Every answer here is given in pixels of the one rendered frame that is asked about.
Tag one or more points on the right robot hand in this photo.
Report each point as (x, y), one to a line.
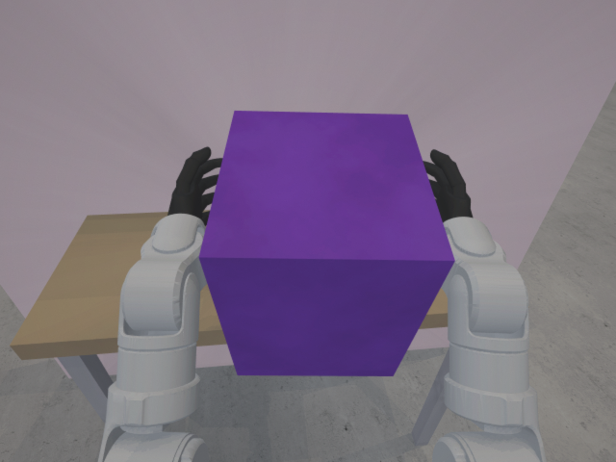
(450, 188)

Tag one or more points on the right robot forearm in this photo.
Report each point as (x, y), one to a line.
(488, 333)

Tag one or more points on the robot right upper arm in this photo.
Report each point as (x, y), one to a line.
(481, 446)

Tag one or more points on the left robot forearm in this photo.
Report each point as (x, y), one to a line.
(158, 326)

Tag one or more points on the carton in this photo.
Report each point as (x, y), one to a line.
(324, 247)

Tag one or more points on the robot left upper arm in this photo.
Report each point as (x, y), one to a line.
(158, 447)

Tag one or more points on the table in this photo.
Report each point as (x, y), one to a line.
(76, 315)

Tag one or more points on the left robot hand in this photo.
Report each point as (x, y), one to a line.
(187, 197)

